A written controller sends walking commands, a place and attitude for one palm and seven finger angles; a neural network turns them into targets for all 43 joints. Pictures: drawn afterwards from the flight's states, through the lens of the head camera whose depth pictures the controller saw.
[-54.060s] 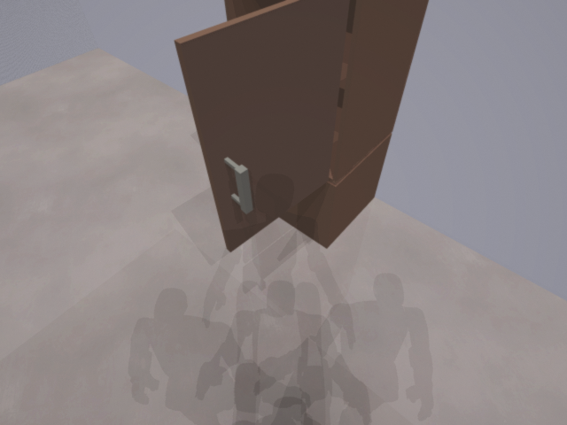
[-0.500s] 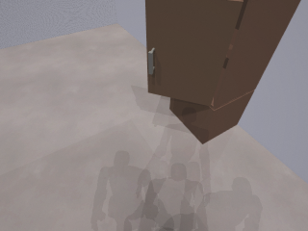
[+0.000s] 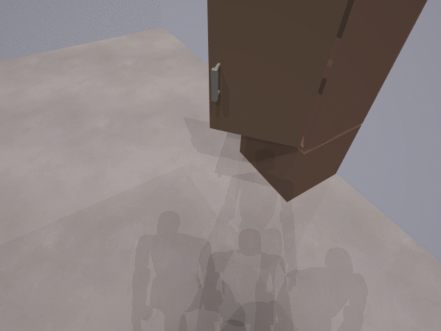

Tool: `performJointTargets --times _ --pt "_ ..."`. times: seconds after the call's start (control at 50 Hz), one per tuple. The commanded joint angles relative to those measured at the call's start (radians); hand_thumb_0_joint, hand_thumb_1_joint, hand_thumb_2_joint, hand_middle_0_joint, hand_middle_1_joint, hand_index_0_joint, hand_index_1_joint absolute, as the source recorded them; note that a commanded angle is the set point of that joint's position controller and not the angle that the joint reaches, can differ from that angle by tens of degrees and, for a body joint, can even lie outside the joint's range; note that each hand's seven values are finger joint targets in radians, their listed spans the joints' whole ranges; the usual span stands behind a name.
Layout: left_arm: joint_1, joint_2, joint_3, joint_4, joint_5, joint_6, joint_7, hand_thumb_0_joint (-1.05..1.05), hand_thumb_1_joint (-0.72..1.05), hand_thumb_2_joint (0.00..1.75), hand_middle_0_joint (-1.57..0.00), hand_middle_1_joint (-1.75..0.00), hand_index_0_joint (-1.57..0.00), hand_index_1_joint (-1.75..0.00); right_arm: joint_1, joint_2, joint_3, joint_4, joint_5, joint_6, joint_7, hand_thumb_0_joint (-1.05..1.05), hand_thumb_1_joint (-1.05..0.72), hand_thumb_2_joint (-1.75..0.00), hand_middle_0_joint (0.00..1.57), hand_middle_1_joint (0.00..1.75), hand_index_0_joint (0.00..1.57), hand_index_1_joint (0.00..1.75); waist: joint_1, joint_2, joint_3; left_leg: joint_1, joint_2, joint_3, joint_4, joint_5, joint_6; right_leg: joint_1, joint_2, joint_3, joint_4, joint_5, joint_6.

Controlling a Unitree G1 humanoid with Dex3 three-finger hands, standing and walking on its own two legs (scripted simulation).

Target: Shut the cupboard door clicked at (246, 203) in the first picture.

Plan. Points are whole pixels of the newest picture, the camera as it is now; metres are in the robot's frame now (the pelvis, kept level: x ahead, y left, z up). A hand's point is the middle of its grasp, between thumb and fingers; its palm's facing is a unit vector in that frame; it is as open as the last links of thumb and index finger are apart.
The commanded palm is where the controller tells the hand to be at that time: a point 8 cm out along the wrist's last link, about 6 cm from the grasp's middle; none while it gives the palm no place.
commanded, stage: look to check the result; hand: left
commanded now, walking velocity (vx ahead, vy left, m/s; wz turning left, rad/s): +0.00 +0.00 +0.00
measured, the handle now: (216, 82) +0.98 +0.06 -0.09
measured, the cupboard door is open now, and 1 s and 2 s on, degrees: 40 40 40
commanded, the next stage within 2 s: walk to a spot facing it in 0.36 s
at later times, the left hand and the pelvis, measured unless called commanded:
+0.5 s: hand out of the picture +0.04 +0.18 -0.17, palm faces +0.01 -0.97 -0.23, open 7.4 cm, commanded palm none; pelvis +0.01 -0.01 +0.00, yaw +0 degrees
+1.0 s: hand out of the picture +0.09 +0.24 -0.18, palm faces +0.25 -0.95 -0.17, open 7.4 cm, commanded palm none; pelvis +0.09 +0.04 +0.00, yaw +15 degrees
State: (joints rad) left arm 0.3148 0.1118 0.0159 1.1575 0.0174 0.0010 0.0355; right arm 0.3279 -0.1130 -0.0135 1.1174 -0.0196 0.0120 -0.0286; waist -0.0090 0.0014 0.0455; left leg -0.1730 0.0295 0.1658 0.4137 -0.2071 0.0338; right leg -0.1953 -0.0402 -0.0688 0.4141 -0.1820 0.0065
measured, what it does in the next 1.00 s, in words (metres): lifts its right foot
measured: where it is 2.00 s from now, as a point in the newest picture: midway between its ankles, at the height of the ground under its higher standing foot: outside the picture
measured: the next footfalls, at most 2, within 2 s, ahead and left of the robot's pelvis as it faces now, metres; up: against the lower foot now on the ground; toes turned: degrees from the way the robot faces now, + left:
right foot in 1.26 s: +0.34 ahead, -0.03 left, +0.00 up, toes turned +11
left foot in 1.68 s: +0.29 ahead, +0.20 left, +0.00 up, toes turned +1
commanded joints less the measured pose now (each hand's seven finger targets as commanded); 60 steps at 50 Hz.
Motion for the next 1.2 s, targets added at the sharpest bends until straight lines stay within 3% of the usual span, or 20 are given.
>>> performJointTargets --times 0.0,0.46,0.52,0.58,0.62,0.66,0.7,0.72,0.76,0.78,0.8,0.82,0.84,0.86,0.9,0.96,1.04,1.08,1.14,1.18 --pt "0.056 0.105 0.015 -0.028 0.004 -0.013 0.005 0.00 0.90 0.90 -0.20 -0.30 -0.20 -0.30 0.076 -0.117 -0.020 -0.023 0.003 -0.013 -0.008 0.00 -0.90 -0.90 0.20 0.30 0.20 0.30 -0.003 0.001 0.078 -0.052 0.104 -0.148 -0.147 -0.134 0.004 -0.057 -0.047 0.083 -0.077 -0.030 -0.037" --pt "-0.068 0.230 0.029 -0.061 0.000 -0.026 -0.007 0.00 0.90 0.90 -0.20 -0.30 -0.20 -0.30 -0.051 -0.220 -0.027 -0.033 0.004 -0.026 0.001 0.00 -0.90 -0.90 0.20 0.30 0.20 0.30 0.001 0.005 0.008 0.028 0.110 -0.138 -0.131 0.028 0.000 0.009 -0.076 0.100 -0.108 0.052 -0.047" --pt "-0.038 0.182 0.022 -0.052 -0.002 -0.017 -0.003 0.00 0.90 0.90 -0.20 -0.30 -0.20 -0.30 -0.024 -0.150 -0.011 -0.029 -0.001 -0.010 0.007 0.00 -0.90 -0.90 0.20 0.30 0.20 0.30 0.000 -0.006 0.010 -0.001 0.077 -0.131 -0.098 -0.050 -0.012 0.017 -0.090 0.080 -0.109 -0.069 -0.032" --pt "-0.023 0.217 0.041 -0.066 0.003 -0.005 -0.007 0.00 0.90 0.90 -0.20 -0.30 -0.20 -0.30 -0.017 -0.137 -0.012 -0.047 -0.009 0.007 0.014 0.00 -0.90 -0.90 0.20 0.30 0.20 0.30 0.007 -0.091 0.060 -0.112 0.021 -0.093 -0.010 -0.197 -0.016 0.000 -0.148 0.124 -0.155 -0.332 -0.057" --pt "0.006 0.255 0.061 -0.082 0.008 0.000 -0.007 0.00 0.90 0.90 -0.20 -0.30 -0.20 -0.30 -0.031 -0.135 -0.017 -0.074 -0.007 0.011 0.019 0.00 -0.90 -0.90 0.20 0.30 0.20 0.30 0.027 -0.175 0.066 -0.201 -0.006 -0.052 0.151 -0.219 -0.022 0.026 -0.233 0.189 -0.218 -0.459 -0.105" --pt "0.007 0.254 0.072 -0.105 0.011 -0.004 -0.007 0.00 0.90 0.90 -0.20 -0.30 -0.20 -0.30 -0.076 -0.138 -0.027 -0.107 -0.006 0.012 0.022 0.00 -0.90 -0.90 0.20 0.30 0.20 0.30 0.045 -0.189 0.091 -0.301 0.018 -0.079 0.356 -0.294 -0.025 0.044 -0.319 0.236 -0.253 -0.439 -0.166" --pt "-0.017 0.249 0.083 -0.131 0.014 -0.016 -0.008 0.00 0.90 0.90 -0.20 -0.30 -0.20 -0.30 -0.087 -0.138 -0.034 -0.135 0.000 0.004 0.026 0.00 -0.90 -0.90 0.20 0.30 0.20 0.30 0.031 -0.138 0.088 -0.336 0.058 -0.113 0.415 -0.308 -0.022 0.063 -0.361 0.199 -0.224 -0.325 -0.185" --pt "-0.042 0.251 0.087 -0.145 0.016 -0.018 -0.009 0.00 0.90 0.90 -0.20 -0.30 -0.20 -0.30 -0.073 -0.137 -0.035 -0.144 0.004 0.000 0.030 0.00 -0.90 -0.90 0.20 0.30 0.20 0.30 0.012 -0.127 0.082 -0.304 0.075 -0.116 0.360 -0.312 -0.021 0.052 -0.361 0.151 -0.181 -0.288 -0.172" --pt "-0.087 0.262 0.092 -0.170 0.010 -0.018 -0.017 0.00 0.90 0.90 -0.20 -0.30 -0.20 -0.30 0.023 -0.127 -0.030 -0.126 0.002 -0.011 0.037 0.00 -0.90 -0.90 0.20 0.30 0.20 0.30 -0.034 -0.065 0.028 -0.111 0.045 -0.064 0.137 -0.178 -0.025 -0.010 -0.297 0.010 -0.038 -0.235 -0.106" --pt "-0.092 0.245 0.091 -0.183 0.002 -0.012 -0.024 0.00 0.90 0.90 -0.20 -0.30 -0.20 -0.30 0.110 -0.156 -0.037 -0.100 -0.004 -0.016 0.036 0.00 -0.90 -0.90 0.20 0.30 0.20 0.30 -0.066 0.058 0.008 0.035 0.034 -0.104 0.016 -0.134 -0.011 -0.126 -0.224 -0.073 0.122 -0.278 -0.055" --pt "-0.086 0.179 0.084 -0.211 -0.007 -0.006 -0.038 0.00 0.90 0.90 -0.20 -0.30 -0.20 -0.30 0.202 -0.254 -0.062 -0.082 -0.020 -0.021 0.027 0.00 -0.90 -0.90 0.20 0.30 0.20 0.30 -0.100 0.361 0.008 0.126 0.220 -0.485 -0.152 -0.244 0.072 -0.336 -0.068 -0.159 0.436 -0.350 0.023" --pt "-0.185 0.174 0.070 -0.264 0.004 -0.008 -0.041 0.00 0.90 0.90 -0.20 -0.30 -0.20 -0.30 0.266 -0.294 -0.075 -0.069 -0.020 -0.020 0.012 0.00 -0.90 -0.90 0.20 0.30 0.20 0.30 -0.130 0.379 0.045 0.194 0.329 -0.694 -0.223 -0.197 0.148 -0.525 -0.013 -0.060 0.618 -0.415 0.028" --pt "-0.219 0.179 0.072 -0.283 0.013 -0.011 -0.043 0.00 0.90 0.90 -0.20 -0.30 -0.20 -0.30 0.252 -0.290 -0.073 -0.075 -0.016 -0.015 0.010 0.00 -0.90 -0.90 0.20 0.30 0.20 0.30 -0.114 0.245 0.048 0.171 0.350 -0.660 -0.213 -0.175 0.174 -0.554 -0.058 0.024 0.684 -0.360 0.014" --pt "-0.230 0.181 0.077 -0.275 0.017 -0.013 -0.042 0.00 0.90 0.90 -0.20 -0.30 -0.20 -0.30 0.199 -0.264 -0.062 -0.096 -0.015 -0.023 0.009 0.00 -0.90 -0.90 0.20 0.30 0.20 0.30 -0.091 0.190 0.057 0.084 0.302 -0.619 -0.207 -0.181 0.153 -0.524 -0.071 0.047 0.718 -0.292 0.012" --pt "-0.194 0.178 0.082 -0.259 0.012 -0.016 -0.047 0.00 0.90 0.90 -0.20 -0.30 -0.20 -0.30 0.099 -0.226 -0.050 -0.132 -0.011 -0.041 -0.001 0.00 -0.90 -0.90 0.20 0.30 0.20 0.30 -0.044 0.138 0.072 0.017 0.250 -0.532 -0.198 -0.050 0.134 -0.486 -0.079 0.075 0.730 -0.161 0.027" --pt "-0.169 0.160 0.075 -0.253 0.007 -0.021 -0.050 0.00 0.90 0.90 -0.20 -0.30 -0.20 -0.30 0.108 -0.224 -0.051 -0.124 -0.005 -0.059 -0.011 0.00 -0.90 -0.90 0.20 0.30 0.20 0.30 -0.028 0.048 -0.020 0.143 0.210 -0.451 -0.137 0.277 0.148 -0.486 -0.060 0.069 0.682 -0.098 0.051" --pt "-0.191 0.132 0.062 -0.266 0.005 -0.018 -0.042 0.00 0.90 0.90 -0.20 -0.30 -0.20 -0.30 0.118 -0.202 -0.048 -0.106 -0.004 -0.058 -0.017 0.00 -0.90 -0.90 0.20 0.30 0.20 0.30 -0.030 0.079 -0.058 0.219 0.188 -0.379 -0.091 0.468 0.159 -0.476 -0.044 0.048 0.544 -0.077 0.059" --pt "-0.196 0.106 0.046 -0.260 0.005 -0.016 -0.037 0.00 0.90 0.90 -0.20 -0.30 -0.20 -0.30 0.129 -0.172 -0.040 -0.092 -0.006 -0.054 -0.022 0.00 -0.90 -0.90 0.20 0.30 0.20 0.30 -0.034 0.112 -0.043 0.212 0.160 -0.312 -0.069 0.548 0.135 -0.414 -0.027 0.016 0.428 -0.047 0.043" --pt "-0.195 0.099 0.036 -0.242 0.002 -0.013 -0.029 0.00 0.90 0.90 -0.20 -0.30 -0.20 -0.30 0.119 -0.159 -0.038 -0.075 -0.010 -0.044 -0.024 0.00 -0.90 -0.90 0.20 0.30 0.20 0.30 -0.035 0.153 -0.001 0.170 0.162 -0.246 -0.032 0.622 0.097 -0.286 0.006 -0.006 0.275 -0.012 0.011" --pt "-0.147 0.114 0.043 -0.226 0.000 -0.008 -0.028 0.00 0.90 0.90 -0.20 -0.30 -0.20 -0.30 0.089 -0.166 -0.038 -0.078 -0.008 -0.035 -0.026 0.00 -0.90 -0.90 0.20 0.30 0.20 0.30 -0.004 0.139 0.028 0.101 0.172 -0.209 0.006 0.578 0.071 -0.156 0.024 0.001 0.189 0.037 -0.011"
